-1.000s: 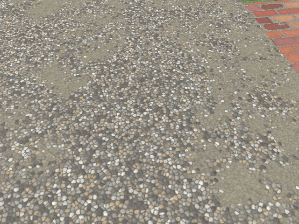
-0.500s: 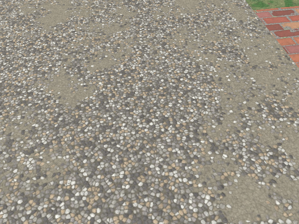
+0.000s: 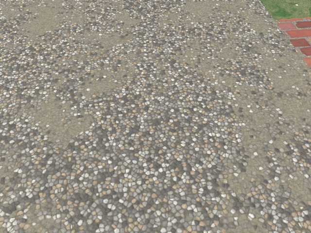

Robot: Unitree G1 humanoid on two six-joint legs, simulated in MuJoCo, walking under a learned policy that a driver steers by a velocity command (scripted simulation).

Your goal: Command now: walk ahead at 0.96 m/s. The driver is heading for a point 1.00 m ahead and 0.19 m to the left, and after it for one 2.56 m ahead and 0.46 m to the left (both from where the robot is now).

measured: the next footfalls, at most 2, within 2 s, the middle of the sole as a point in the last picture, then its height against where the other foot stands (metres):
right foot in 0.34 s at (181, 220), level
left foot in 0.82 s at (146, 136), level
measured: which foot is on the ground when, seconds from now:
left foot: down 0.00-0.36, up 0.38-0.80, down 0.82-1.00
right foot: up 0.00-0.32, down 0.34-0.82, up 0.84-1.00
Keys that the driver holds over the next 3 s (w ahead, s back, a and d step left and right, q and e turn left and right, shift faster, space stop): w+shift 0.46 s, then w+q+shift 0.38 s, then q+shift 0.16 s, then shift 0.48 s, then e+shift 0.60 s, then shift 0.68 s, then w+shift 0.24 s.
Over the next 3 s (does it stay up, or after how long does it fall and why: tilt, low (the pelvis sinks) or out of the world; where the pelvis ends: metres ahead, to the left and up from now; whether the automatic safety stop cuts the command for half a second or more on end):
stays up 1.26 0.14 0.01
